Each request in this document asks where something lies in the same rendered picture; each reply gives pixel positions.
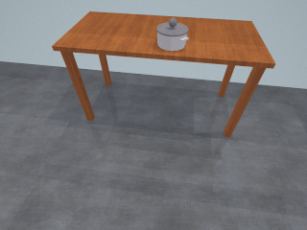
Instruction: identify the table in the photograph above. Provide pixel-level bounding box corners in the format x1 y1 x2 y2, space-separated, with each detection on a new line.
52 11 276 137

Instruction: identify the pot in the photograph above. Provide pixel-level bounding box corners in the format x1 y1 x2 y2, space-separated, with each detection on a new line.
157 32 189 51

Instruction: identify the knob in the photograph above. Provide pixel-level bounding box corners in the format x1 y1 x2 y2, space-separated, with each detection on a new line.
169 18 177 28

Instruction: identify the lid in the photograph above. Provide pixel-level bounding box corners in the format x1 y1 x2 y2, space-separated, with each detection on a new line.
156 22 189 37

